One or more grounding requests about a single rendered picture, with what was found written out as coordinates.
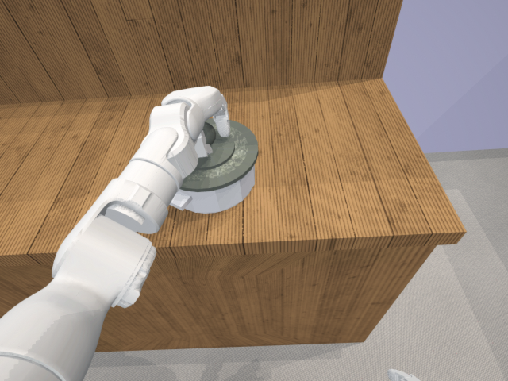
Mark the left robot forearm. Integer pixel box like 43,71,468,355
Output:
52,96,205,278

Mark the pot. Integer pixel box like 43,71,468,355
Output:
170,164,255,214

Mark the table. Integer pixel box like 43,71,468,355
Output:
0,0,467,352

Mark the left robot hand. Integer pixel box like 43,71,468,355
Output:
161,86,230,158

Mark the left robot upper arm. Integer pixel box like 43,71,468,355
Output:
0,214,156,381

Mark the lid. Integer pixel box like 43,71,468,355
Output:
180,118,258,192

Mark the knob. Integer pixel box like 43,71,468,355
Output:
202,122,216,145

